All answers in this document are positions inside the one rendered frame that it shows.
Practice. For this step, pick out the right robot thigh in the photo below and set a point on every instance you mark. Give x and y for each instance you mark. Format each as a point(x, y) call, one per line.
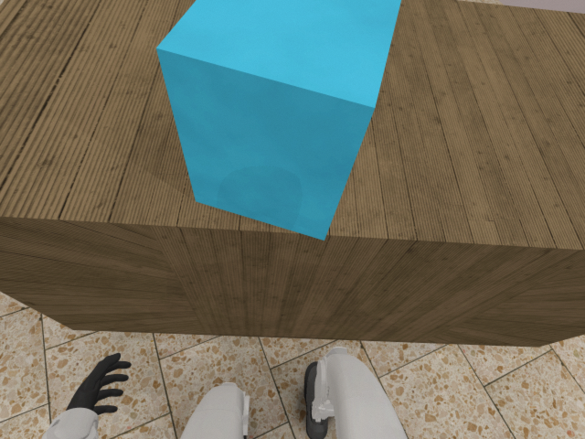
point(362, 409)

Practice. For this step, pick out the left robot hand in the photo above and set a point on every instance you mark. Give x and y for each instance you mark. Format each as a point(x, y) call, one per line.
point(89, 392)

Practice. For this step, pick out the robot left forearm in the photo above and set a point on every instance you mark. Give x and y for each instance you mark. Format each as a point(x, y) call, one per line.
point(76, 423)

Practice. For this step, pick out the right robot foot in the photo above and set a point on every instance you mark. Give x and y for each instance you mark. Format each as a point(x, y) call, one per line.
point(315, 428)

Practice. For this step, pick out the carton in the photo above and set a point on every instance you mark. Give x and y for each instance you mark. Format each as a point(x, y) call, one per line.
point(272, 100)

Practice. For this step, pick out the pedestal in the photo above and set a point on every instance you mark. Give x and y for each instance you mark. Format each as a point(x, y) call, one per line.
point(462, 220)

